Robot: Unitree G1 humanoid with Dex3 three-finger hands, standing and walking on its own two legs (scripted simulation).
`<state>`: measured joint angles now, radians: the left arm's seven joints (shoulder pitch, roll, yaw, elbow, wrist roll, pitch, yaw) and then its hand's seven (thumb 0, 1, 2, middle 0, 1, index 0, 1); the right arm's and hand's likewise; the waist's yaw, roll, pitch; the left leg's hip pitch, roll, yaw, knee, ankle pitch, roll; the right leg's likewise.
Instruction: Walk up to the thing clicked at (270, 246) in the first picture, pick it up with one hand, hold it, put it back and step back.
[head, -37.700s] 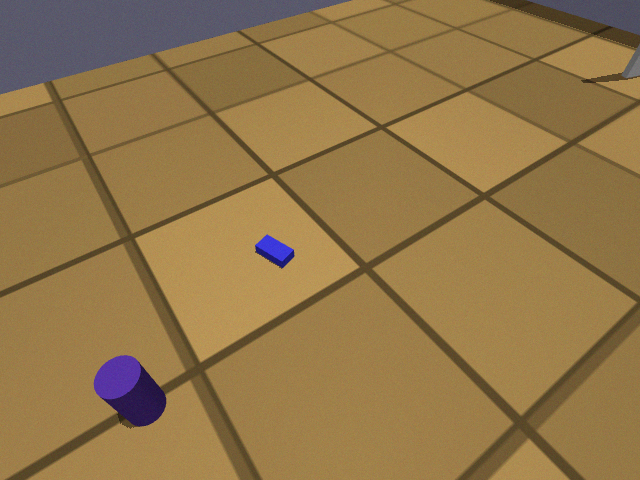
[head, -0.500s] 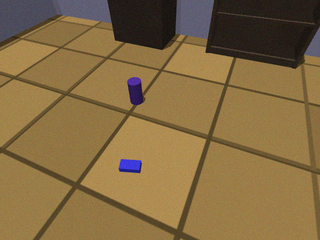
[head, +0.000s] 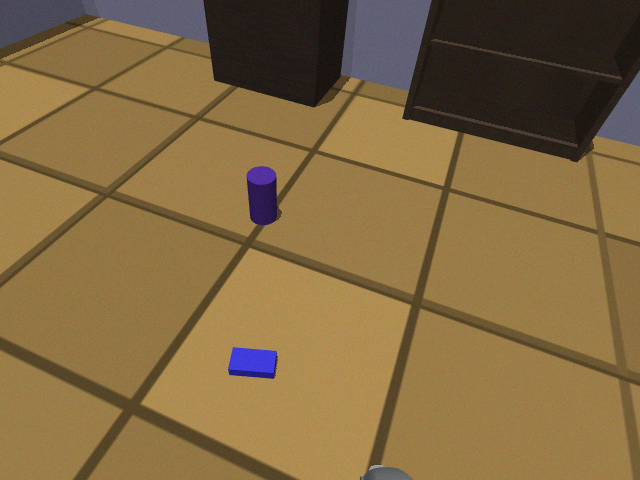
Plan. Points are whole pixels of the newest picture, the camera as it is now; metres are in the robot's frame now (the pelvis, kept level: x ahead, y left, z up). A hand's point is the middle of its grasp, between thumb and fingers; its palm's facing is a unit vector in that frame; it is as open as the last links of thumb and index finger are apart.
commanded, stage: walk up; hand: left
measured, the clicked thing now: (253, 362) +0.62 +0.18 -0.75
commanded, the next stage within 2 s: none
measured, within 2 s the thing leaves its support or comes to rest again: neither
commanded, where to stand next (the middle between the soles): +0.23 -0.06 m, yaw -1 degrees
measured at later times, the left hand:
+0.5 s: hand (204, 387) +0.29 +0.18 -0.13, palm faces -0.07 -0.93 -0.35, open 7.4 cm
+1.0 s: hand (200, 419) +0.26 +0.19 -0.17, palm faces -0.04 -0.91 -0.41, open 7.4 cm
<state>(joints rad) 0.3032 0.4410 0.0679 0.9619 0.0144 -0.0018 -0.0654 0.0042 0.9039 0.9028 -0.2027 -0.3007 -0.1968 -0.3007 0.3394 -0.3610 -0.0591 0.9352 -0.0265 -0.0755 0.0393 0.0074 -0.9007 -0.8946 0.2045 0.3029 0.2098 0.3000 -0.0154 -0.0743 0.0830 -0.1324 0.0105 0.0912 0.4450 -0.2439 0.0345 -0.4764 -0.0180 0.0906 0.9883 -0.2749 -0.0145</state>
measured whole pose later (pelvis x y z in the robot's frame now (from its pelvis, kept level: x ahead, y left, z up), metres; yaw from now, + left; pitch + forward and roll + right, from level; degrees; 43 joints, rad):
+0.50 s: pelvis +0.18 -0.06 +0.00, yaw -3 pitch -3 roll +2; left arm 0.23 0.34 0.03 0.80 0.00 -0.04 -0.03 0.00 0.90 0.90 -0.21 -0.30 -0.20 -0.30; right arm 0.29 -0.42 -0.04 0.82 0.00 -0.05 0.01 0.01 -0.90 -0.89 0.20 0.30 0.21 0.30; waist 0.01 0.01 0.12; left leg -0.44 0.02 -0.03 1.05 -0.42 0.01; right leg -0.24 -0.02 -0.01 0.54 -0.25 -0.04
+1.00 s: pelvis +0.19 -0.08 -0.03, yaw -1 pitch -3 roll -2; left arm 0.20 0.37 0.03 0.94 0.01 0.00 0.01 0.00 0.90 0.90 -0.20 -0.30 -0.20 -0.30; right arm 0.11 -0.41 -0.03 0.86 -0.01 0.04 0.00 0.01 -0.90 -0.89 0.20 0.30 0.21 0.30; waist 0.01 0.06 0.15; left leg -0.46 0.06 -0.06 0.76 -0.30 0.01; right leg -0.22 0.02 -0.01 0.70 -0.43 0.00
